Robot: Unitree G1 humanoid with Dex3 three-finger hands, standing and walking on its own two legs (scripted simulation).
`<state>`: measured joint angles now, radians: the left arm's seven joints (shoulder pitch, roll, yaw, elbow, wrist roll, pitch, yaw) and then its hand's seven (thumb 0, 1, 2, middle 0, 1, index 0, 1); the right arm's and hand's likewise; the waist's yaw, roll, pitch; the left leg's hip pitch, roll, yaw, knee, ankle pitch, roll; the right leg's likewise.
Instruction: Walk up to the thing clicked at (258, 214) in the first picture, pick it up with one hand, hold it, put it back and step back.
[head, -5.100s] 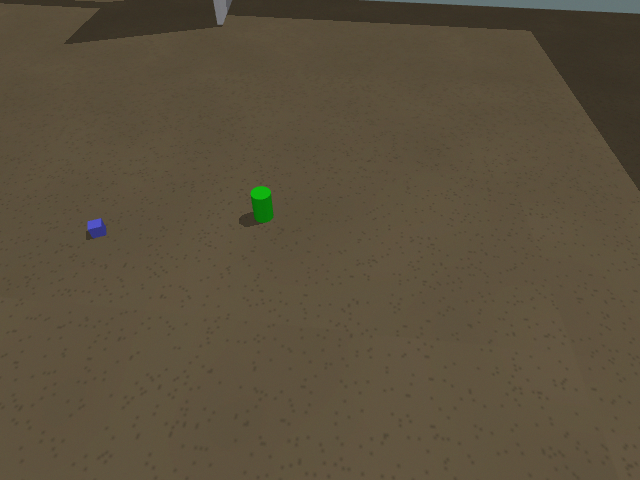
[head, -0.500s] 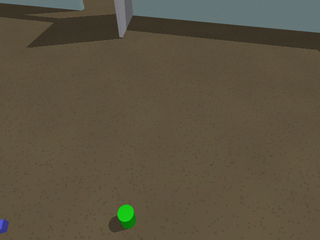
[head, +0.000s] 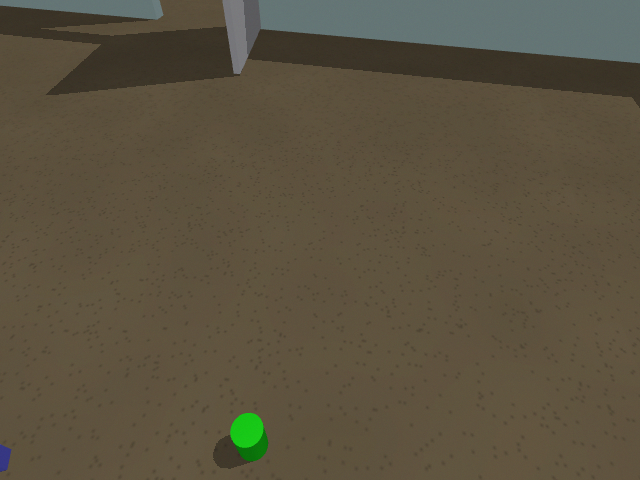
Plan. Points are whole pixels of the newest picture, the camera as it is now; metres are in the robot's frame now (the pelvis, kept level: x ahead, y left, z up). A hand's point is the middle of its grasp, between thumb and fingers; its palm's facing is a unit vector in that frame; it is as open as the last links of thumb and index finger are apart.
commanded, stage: walk up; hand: left
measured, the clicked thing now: (250, 437) +0.38 +0.21 -0.71
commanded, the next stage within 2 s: stand in 0.04 s
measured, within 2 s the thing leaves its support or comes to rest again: neither
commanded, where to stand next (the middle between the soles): +0.04 +0.00 m, yaw -2 degrees
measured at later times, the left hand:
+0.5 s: hand out of the picture +0.09 +0.24 -0.16, palm faces -0.03 -0.94 -0.33, open 7.4 cm
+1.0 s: hand out of the picture +0.09 +0.24 -0.15, palm faces -0.04 -0.94 -0.34, open 7.4 cm
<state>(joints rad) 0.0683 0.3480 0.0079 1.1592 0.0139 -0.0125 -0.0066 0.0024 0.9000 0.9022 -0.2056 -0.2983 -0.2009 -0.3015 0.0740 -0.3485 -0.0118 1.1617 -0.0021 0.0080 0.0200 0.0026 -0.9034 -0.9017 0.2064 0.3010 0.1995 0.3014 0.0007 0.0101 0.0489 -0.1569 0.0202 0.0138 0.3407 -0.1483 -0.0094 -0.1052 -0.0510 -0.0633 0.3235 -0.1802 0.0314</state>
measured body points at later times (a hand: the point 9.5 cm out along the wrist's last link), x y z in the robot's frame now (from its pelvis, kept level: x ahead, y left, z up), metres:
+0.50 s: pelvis +0.01 -0.01 +0.00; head +0.02 -0.01 +0.45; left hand +0.09 +0.29 -0.13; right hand +0.09 -0.31 -0.13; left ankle +0.02 +0.12 -0.75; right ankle +0.00 -0.14 -0.75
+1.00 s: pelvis +0.01 -0.01 +0.00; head +0.01 -0.01 +0.45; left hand +0.09 +0.29 -0.13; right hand +0.09 -0.31 -0.13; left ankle +0.02 +0.12 -0.75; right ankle +0.00 -0.14 -0.75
